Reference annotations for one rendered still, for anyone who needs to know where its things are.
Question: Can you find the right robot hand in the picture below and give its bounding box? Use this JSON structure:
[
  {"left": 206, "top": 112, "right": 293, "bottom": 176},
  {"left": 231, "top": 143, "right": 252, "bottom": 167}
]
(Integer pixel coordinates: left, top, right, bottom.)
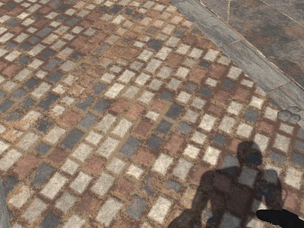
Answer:
[{"left": 256, "top": 209, "right": 304, "bottom": 228}]

